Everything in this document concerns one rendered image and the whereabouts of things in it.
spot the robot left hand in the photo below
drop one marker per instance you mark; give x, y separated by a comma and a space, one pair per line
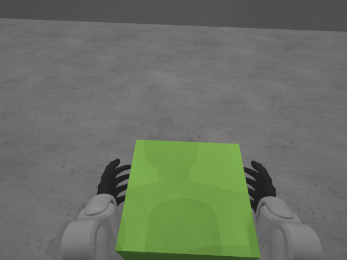
109, 181

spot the left robot forearm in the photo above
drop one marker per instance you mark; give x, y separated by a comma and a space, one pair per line
88, 237

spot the right robot forearm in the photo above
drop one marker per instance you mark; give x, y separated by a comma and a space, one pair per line
283, 232

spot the carton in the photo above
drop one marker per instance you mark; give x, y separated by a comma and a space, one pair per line
187, 201

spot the robot right hand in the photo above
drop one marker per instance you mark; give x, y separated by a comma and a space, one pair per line
263, 185

